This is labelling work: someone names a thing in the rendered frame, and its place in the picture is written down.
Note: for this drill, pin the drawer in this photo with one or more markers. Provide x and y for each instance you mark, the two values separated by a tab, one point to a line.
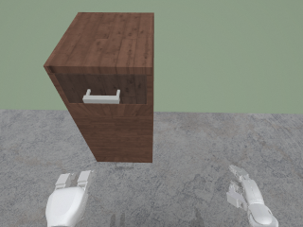
133	87

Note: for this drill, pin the handle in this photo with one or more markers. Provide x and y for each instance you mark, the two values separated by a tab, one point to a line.
101	99

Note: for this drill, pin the right robot hand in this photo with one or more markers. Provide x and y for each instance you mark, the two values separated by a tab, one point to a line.
247	190

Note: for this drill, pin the left robot hand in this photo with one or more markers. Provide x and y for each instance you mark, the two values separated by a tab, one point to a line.
66	205

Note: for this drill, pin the robot right forearm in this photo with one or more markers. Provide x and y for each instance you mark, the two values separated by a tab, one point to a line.
259	215

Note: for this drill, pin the cabinet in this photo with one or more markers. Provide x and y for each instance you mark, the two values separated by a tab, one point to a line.
110	43

